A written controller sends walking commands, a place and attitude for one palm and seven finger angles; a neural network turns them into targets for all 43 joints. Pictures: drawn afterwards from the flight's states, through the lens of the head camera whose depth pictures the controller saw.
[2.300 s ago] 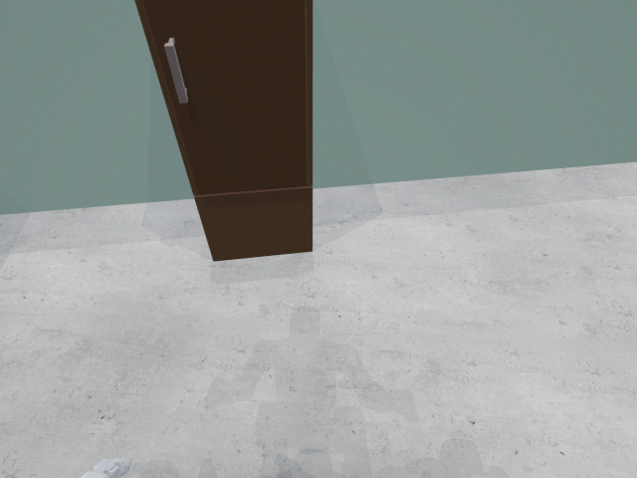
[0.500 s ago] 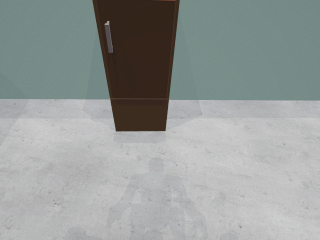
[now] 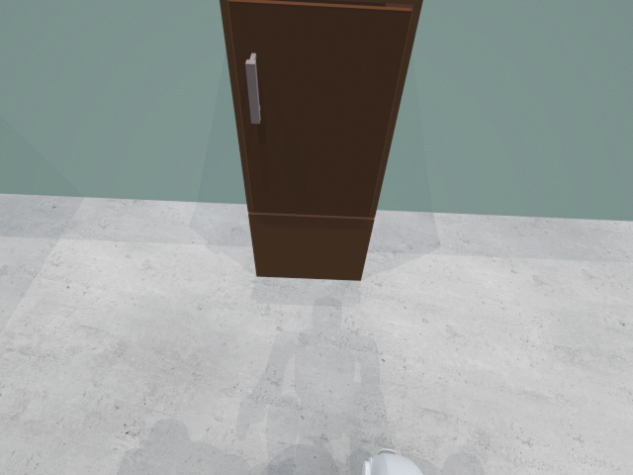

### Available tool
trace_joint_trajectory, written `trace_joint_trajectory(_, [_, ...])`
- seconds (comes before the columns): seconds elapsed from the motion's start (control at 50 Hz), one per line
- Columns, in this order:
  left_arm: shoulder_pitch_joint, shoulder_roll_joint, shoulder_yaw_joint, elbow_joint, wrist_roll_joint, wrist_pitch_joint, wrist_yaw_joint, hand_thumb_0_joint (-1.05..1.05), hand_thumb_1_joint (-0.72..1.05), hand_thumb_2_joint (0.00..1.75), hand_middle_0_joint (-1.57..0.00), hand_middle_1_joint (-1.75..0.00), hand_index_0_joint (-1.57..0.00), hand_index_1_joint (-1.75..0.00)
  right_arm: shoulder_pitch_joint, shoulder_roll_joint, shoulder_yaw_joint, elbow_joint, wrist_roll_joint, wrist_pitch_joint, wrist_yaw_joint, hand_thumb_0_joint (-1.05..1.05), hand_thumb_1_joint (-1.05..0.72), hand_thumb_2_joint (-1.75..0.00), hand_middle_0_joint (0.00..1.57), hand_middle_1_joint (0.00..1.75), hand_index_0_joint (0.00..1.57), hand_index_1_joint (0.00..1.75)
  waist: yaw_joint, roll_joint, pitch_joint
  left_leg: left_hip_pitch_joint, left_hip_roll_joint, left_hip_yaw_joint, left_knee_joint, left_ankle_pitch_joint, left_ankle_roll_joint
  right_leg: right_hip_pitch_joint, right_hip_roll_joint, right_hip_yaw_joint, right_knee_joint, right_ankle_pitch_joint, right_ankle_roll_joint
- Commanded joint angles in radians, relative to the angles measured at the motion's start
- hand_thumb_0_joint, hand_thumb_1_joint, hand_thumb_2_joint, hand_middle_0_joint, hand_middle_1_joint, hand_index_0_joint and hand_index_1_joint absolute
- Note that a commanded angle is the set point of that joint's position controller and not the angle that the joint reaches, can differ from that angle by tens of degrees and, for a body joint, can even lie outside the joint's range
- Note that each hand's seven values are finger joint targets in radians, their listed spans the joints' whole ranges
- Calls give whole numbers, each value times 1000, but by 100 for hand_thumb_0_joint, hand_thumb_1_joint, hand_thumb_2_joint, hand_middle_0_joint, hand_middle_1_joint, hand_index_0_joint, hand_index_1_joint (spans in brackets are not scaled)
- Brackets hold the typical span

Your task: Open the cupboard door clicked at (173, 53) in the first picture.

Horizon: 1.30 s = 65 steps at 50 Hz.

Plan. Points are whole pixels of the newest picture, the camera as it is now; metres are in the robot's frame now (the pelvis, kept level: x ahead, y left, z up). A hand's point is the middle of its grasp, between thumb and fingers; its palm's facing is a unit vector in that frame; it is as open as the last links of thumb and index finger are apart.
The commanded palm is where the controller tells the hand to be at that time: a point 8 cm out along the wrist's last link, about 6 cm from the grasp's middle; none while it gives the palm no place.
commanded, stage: take the last steps up to it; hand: left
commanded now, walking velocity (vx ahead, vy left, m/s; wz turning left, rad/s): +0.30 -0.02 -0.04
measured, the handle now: (254, 89) +0.88 +0.17 +0.04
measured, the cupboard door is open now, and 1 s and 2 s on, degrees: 0 0 0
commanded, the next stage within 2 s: come to a stop and stand still in 0.68 s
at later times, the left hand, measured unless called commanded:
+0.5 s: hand out of the picture +0.16 +0.14 -0.18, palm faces +0.08 -0.99 -0.15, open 7.3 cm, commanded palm none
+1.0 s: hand (223, 325) +0.40 +0.18 -0.18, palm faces +0.01 -0.97 -0.22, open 7.3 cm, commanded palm none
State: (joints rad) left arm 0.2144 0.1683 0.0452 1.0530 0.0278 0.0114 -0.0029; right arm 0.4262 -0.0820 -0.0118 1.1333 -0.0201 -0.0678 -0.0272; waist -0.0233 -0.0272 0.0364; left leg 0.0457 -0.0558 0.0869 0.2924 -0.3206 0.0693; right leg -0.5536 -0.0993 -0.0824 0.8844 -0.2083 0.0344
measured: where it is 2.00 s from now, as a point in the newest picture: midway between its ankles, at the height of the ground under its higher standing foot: (302, 469)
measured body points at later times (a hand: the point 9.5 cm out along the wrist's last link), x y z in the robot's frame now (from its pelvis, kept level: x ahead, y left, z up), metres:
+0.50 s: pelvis +0.19 -0.02 +0.00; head +0.19 -0.01 +0.45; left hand +0.15 +0.20 -0.16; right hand +0.25 -0.26 -0.15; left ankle +0.26 +0.11 -0.71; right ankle +0.16 -0.13 -0.74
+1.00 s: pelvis +0.33 +0.00 -0.01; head +0.35 +0.00 +0.44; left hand +0.40 +0.23 -0.16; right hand +0.29 -0.20 -0.17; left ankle +0.29 +0.10 -0.74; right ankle +0.38 -0.12 -0.74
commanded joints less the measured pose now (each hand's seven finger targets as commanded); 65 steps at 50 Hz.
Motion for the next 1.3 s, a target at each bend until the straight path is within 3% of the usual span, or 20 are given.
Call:
trace_joint_trajectory(0.0, [-130, 28, 6, -102, -7, -35, -6, 0, 90, 90, -20, -30, -20, -30, 135, -161, -41, 20, -5, -9, -17, 0, -90, -90, 20, 30, 20, 30, -42, 133, 142, -23, 318, -134, -29, 610, 88, -46, 9, -17, -162, -24, -30])
trace_joint_trajectory(0.06, [-5, 46, 15, -71, -6, -48, -5, 0, 90, 90, -20, -30, -20, -30, 91, -188, -47, 18, -2, -6, -18, 0, -90, -90, 20, 30, 20, 30, 25, 111, 89, -53, 310, -102, 120, 818, 73, 171, 73, -54, -259, -39, -68])
trace_joint_trajectory(0.1, [238, 108, 38, 1, 4, -68, 2, 0, 90, 90, -20, -30, -20, -30, 63, -189, -48, 4, 9, -8, -11, 0, -90, -90, 20, 30, 20, 30, 135, 22, -30, -224, 240, -47, 443, 711, 16, 526, 41, 4, -351, 69, -105])
trace_joint_trajectory(0.12, [357, 199, 62, 26, 11, -81, 14, 0, 90, 90, -20, -30, -20, -30, 90, -136, -41, -20, 20, -14, 2, 0, -90, -90, 20, 30, 20, 30, 160, -189, -149, -446, 94, 25, 767, 275, -28, 728, -214, 375, -436, 117, -212])
trace_joint_trajectory(0.14, [391, 246, 65, 40, -11, -80, 16, 0, 90, 90, -20, -30, -20, -30, 67, -131, -38, -43, 21, -11, 4, 0, -90, -90, 20, 30, 20, 30, 136, -209, -183, -562, 29, -26, 1022, -229, -34, 732, -364, 626, -577, 167, -308])
trace_joint_trajectory(0.18, [215, 184, 57, -6, -16, -68, 25, 0, 90, 90, -20, -30, -20, -30, -57, -119, -51, -63, 15, 5, 13, 0, -90, -90, 20, 30, 20, 30, 107, -56, 0, -619, 132, -96, 1093, -128, -18, 481, -325, 532, -675, -202, -285])
trace_joint_trajectory(0.28, [105, 59, 12, -22, 0, -87, 27, 0, 90, 90, -20, -30, -20, -30, -8, -69, -46, -48, -9, 53, 30, 0, -90, -90, 20, 30, 20, 30, -12, -54, 71, -491, 187, -61, 855, 34, -65, 163, -166, 160, -719, -67, -174])
trace_joint_trajectory(0.46, [196, 131, 26, 21, 0, -86, 14, 0, 90, 90, -20, -30, -20, -30, -214, -98, -42, -135, 0, 26, 51, 0, -90, -90, 20, 30, 20, 30, 48, -69, 43, -480, 166, 13, 396, 67, -83, 352, -172, 140, -669, -10, -195])
trace_joint_trajectory(0.52, [192, 122, 29, 28, -6, -73, 14, 0, 90, 90, -20, -30, -20, -30, -137, -120, -44, -107, -1, 10, 42, 0, -90, -90, 20, 30, 20, 30, 10, -19, 18, -256, 123, 57, 220, 112, -74, 299, -125, 84, -539, 8, -156])
trace_joint_trajectory(0.54, [201, 94, 22, 28, -10, -69, 12, 0, 90, 90, -20, -30, -20, -30, -52, -162, -51, -77, -4, 2, 33, 0, -90, -90, 20, 30, 20, 30, -24, 71, -19, -104, 144, 16, 158, 120, -60, 238, -73, 42, -380, 37, -127])
trace_joint_trajectory(0.56, [217, 42, 12, 12, -16, -68, 8, 0, 90, 90, -20, -30, -20, -30, 55, -254, -74, -55, -15, -5, 22, 0, -90, -90, 20, 30, 20, 30, -58, 284, -74, 47, 350, -253, 78, 140, 17, 75, 36, -48, -119, -120, -74])
trace_joint_trajectory(0.58, [178, 23, 3, -21, -13, -70, 7, 0, 90, 90, -20, -30, -20, -30, 127, -310, -83, -44, -8, 6, 15, 0, -90, -90, 20, 30, 20, 30, -69, 374, -80, 72, 505, -436, -24, 204, 109, -49, 83, -58, 128, -391, -49])
trace_joint_trajectory(0.68, [148, 11, 12, 19, 0, -50, 0, 0, 90, 90, -20, -30, -20, -30, -68, -153, -41, -80, -2, -9, -2, 0, -90, -90, 20, 30, 20, 30, 18, 72, 42, -202, 386, -174, -83, 344, 83, 4, -27, 44, 255, -140, -33])
trace_joint_trajectory(0.88, [78, 8, -4, -2, -12, -8, 28, 0, 90, 90, -20, -30, -20, -30, -85, -169, -34, -45, -3, 18, -22, 0, -90, -90, 20, 30, 20, 30, 25, 155, 3, -154, 335, -40, 47, 800, 60, 213, 23, 3, -223, -49, -11])
trace_joint_trajectory(0.94, [96, 52, 5, -6, -8, -7, 32, 0, 90, 90, -20, -30, -20, -30, -80, -170, -46, -35, 6, 40, -23, 0, -90, -90, 20, 30, 20, 30, 42, 141, 13, -174, 298, -33, 128, 665, 14, 303, 22, -1, -400, 106, -15])
trace_joint_trajectory(0.96, [114, 84, 11, -1, -5, -13, 36, 0, 90, 90, -20, -30, -20, -30, -71, -154, -50, -35, 8, 46, -21, 0, -90, -90, 20, 30, 20, 30, 48, 88, -2, -206, 256, -13, 181, 551, -22, 363, -11, 36, -440, 340, -24])
trace_joint_trajectory(1.02, [132, 183, 28, -7, -6, -20, 45, 0, 90, 90, -20, -30, -20, -30, -19, -90, -56, -43, 22, 76, -13, 0, -90, -90, 20, 30, 20, 30, 34, -133, -90, -375, 95, 32, 449, -169, -93, 510, -292, 217, -407, 1036, -208])
trace_joint_trajectory(1.04, [135, 185, 35, -8, -6, -21, 51, 0, 90, 90, -20, -30, -20, -30, -51, -98, -59, -54, 22, 89, -16, 0, -90, -90, 20, 30, 20, 30, 56, -223, -132, -385, 93, -7, 603, -297, -93, 508, -303, 252, -438, 1037, -255])
trace_joint_trajectory(1.12, [20, 156, 41, -63, -2, -6, 65, 0, 90, 90, -20, -30, -20, -30, -99, -107, -67, -72, 17, 108, -9, 0, -90, -90, 20, 30, 20, 30, 40, -103, -113, -468, 87, -100, 824, -237, -100, 440, -260, 200, -469, 782, -255])
trace_joint_trajectory(1.28, [-34, 173, 54, -103, 11, 7, 53, 0, 90, 90, -20, -30, -20, -30, -90, -104, -59, -110, 10, 98, 10, 0, -90, -90, 20, 30, 20, 30, 23, -159, -94, -309, 84, -40, 410, -113, -101, 296, -187, 200, -534, 166, -193])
